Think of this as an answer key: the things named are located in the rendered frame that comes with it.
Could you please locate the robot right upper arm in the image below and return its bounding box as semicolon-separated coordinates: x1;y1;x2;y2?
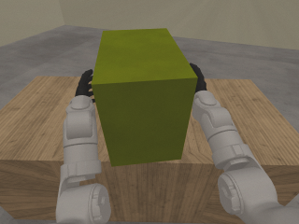
218;166;299;224

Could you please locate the robot left hand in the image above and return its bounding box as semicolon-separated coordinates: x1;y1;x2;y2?
75;69;95;103

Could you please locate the pedestal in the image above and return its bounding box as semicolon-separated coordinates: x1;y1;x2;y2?
0;76;299;224

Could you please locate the robot right hand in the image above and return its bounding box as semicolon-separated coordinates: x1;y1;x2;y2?
190;63;207;93

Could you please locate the carton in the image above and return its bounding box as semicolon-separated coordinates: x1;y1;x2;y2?
91;28;198;167

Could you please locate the right robot forearm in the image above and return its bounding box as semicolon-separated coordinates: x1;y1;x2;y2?
192;91;278;199

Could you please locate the robot left upper arm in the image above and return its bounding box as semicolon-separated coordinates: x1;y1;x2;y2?
49;183;111;224

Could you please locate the left robot forearm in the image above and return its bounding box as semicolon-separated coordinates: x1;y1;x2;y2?
55;95;102;222

